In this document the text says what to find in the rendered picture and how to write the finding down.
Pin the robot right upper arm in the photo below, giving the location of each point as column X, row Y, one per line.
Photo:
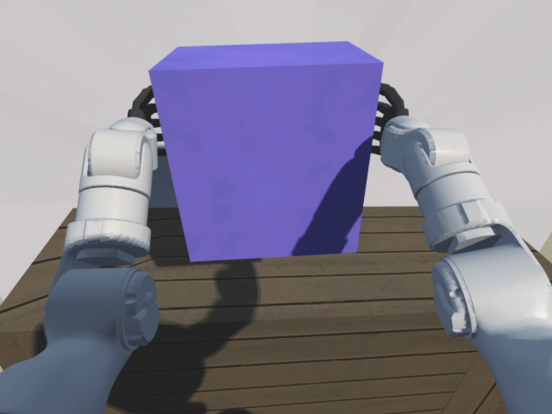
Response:
column 498, row 299

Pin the left robot forearm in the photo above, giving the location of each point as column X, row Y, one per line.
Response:
column 110, row 228

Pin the pedestal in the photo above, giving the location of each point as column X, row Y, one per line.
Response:
column 353, row 333

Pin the carton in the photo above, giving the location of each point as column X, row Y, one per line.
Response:
column 268, row 145

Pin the robot left upper arm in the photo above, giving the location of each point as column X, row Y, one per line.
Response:
column 95, row 319

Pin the robot right hand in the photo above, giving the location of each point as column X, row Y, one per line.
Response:
column 397, row 108

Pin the right robot forearm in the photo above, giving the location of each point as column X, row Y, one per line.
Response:
column 458, row 211

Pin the robot left hand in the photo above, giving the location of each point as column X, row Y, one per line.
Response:
column 143, row 110

